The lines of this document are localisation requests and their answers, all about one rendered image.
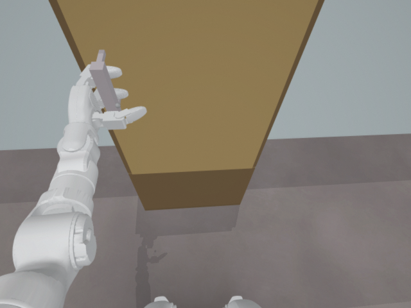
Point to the robot shin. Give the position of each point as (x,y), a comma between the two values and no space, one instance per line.
(235,298)
(160,298)

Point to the robot left hand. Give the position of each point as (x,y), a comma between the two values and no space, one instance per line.
(83,103)

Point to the robot left shin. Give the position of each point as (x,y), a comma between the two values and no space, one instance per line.
(160,298)

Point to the left robot forearm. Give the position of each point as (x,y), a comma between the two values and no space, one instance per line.
(74,182)

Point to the handle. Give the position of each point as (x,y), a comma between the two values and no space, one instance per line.
(103,82)

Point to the robot left upper arm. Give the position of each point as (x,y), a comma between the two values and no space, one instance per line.
(49,252)

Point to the cupboard door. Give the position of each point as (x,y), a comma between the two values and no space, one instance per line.
(210,73)

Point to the robot right shin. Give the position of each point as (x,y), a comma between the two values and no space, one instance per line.
(235,298)

